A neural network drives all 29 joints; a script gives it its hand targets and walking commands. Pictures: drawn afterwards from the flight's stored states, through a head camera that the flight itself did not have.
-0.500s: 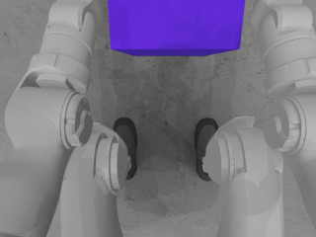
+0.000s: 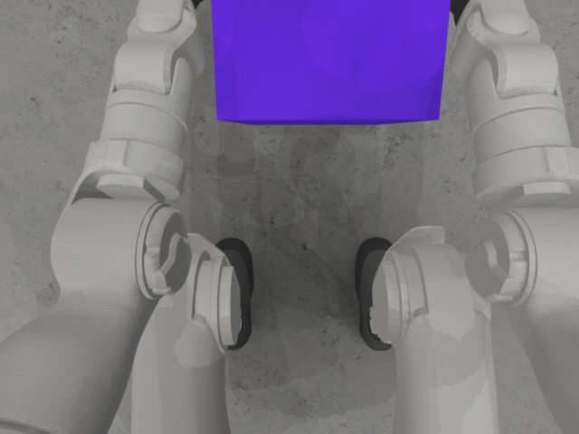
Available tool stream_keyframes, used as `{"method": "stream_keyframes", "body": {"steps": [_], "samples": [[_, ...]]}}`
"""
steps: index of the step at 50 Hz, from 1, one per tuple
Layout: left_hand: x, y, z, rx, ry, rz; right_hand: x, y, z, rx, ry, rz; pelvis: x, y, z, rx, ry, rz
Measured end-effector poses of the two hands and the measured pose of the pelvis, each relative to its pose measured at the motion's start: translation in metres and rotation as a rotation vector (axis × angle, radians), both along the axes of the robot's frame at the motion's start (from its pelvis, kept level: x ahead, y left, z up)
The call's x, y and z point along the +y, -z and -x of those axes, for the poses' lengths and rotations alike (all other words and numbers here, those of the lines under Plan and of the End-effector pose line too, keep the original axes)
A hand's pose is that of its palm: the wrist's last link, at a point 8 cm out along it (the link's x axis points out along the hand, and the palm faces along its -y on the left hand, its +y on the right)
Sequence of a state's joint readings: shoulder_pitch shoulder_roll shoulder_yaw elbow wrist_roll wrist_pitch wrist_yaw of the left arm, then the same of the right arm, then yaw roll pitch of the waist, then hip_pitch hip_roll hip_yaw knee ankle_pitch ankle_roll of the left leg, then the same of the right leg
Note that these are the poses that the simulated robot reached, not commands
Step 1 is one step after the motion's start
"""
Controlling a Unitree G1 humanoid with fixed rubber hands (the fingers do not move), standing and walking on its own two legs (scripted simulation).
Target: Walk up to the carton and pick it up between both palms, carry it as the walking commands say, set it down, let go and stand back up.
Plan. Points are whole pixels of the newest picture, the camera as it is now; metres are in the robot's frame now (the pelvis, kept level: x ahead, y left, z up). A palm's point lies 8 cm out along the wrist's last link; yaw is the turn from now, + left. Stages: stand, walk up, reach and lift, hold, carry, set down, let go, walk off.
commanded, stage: reach and lift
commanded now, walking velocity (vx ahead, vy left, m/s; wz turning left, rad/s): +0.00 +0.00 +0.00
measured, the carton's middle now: (320, 30) +0.54 -0.02 -0.22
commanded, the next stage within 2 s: none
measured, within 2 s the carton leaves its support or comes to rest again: neither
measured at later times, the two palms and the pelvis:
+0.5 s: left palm out of the picture +0.56 +0.13 -0.08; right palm out of the picture +0.55 -0.16 -0.08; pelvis +0.00 +0.00 +0.04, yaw +0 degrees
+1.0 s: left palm out of the picture +0.54 +0.12 +0.00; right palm out of the picture +0.53 -0.16 -0.01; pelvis +0.00 +0.00 +0.09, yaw +0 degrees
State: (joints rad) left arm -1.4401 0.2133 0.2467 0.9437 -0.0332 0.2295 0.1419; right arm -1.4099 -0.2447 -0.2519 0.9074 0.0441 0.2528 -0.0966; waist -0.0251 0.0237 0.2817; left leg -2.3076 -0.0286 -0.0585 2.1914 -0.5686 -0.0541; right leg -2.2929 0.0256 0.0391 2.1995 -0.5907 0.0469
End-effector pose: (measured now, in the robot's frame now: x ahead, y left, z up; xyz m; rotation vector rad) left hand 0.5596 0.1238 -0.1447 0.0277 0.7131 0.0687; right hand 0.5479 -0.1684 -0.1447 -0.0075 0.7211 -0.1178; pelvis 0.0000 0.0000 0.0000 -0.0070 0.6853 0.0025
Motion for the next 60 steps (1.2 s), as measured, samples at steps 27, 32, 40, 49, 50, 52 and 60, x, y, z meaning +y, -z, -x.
{"method": "stream_keyframes", "body": {"steps": [27,32,40,49,50,52,60], "samples": [[0.002,-0.07,0.003,-0.031,-0.041,0.0,0.005,-0.069,0.002,-0.024,0.019,0.005,-0.001,-0.044,-0.004,0.104,-0.002,-0.004],[0.002,-0.08,0.006,-0.038,-0.047,0.004,0.006,-0.079,0.004,-0.03,0.026,0.005,0.0,-0.051,-0.006,0.115,-0.002,-0.003],[0.003,-0.109,0.011,-0.046,-0.056,0.013,0.007,-0.107,0.01,-0.037,0.037,-0.003,0.001,-0.066,-0.006,0.124,-0.001,-0.002],[0.001,-0.138,0.021,-0.039,-0.052,0.01,0.005,-0.137,0.021,-0.03,0.042,-0.003,0.002,-0.086,-0.003,0.128,-0.004,0.0],[0.001,-0.141,0.022,-0.039,-0.052,0.01,0.005,-0.139,0.022,-0.029,0.043,-0.003,0.002,-0.088,-0.003,0.127,-0.003,0.0],[0.001,-0.147,0.024,-0.039,-0.053,0.01,0.005,-0.145,0.024,-0.029,0.043,-0.005,0.002,-0.091,-0.002,0.127,-0.003,0.0],[0.003,-0.171,0.031,-0.04,-0.058,0.011,0.007,-0.168,0.03,-0.031,0.044,-0.009,0.001,-0.106,-0.001,0.124,-0.004,-0.001]]}}
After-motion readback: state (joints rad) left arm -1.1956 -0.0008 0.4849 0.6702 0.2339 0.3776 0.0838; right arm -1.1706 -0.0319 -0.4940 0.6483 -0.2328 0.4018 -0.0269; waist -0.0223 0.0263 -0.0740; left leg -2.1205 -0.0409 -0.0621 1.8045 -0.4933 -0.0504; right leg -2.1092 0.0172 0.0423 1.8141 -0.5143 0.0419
